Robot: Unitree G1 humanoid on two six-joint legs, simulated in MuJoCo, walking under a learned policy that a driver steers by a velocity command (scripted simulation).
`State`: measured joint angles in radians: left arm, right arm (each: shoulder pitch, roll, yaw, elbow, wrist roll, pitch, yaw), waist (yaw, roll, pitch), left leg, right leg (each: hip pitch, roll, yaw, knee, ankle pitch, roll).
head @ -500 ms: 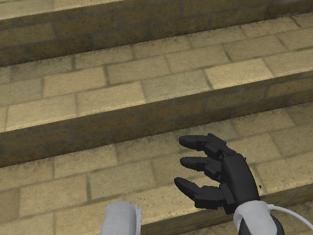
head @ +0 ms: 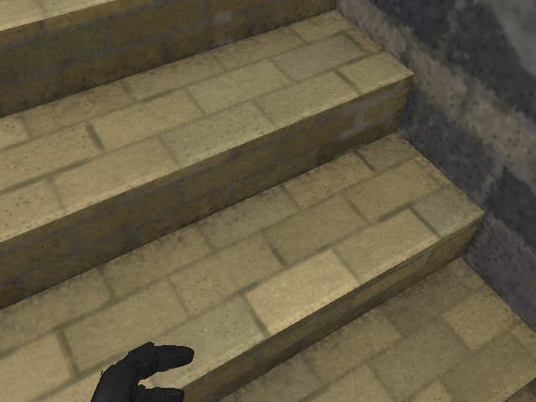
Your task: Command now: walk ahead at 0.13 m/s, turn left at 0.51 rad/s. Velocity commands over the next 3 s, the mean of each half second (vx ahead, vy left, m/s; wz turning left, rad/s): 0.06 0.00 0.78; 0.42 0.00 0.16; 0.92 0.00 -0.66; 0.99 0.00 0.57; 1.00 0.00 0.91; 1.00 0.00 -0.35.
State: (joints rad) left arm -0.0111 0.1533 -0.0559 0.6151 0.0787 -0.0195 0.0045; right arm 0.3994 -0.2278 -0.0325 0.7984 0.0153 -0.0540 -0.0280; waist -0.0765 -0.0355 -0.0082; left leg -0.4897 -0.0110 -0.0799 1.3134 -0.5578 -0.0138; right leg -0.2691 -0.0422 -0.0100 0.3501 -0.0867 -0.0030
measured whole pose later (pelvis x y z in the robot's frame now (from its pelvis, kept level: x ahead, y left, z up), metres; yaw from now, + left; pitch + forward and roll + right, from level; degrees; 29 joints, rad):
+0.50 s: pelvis +0.11 +0.08 +0.13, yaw +25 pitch +1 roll -3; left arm 0.04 0.20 -0.01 0.57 0.04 0.00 0.02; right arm 0.30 -0.23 -0.03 0.62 0.02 0.03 -0.05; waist -0.05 -0.03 0.05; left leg -0.50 -0.17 -0.16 0.81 -0.29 0.09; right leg -0.79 0.09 0.09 1.71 -0.26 0.02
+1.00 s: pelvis +0.30 +0.06 +0.17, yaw +25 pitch +3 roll +0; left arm 0.34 0.25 0.02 0.67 -0.02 -0.08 -0.01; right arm 0.21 -0.24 -0.01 0.69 -0.02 -0.04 0.01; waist 0.06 0.04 -0.13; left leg -0.11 -0.02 -0.14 0.43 -0.34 0.04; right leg -0.36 -0.05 -0.08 0.67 -0.21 -0.09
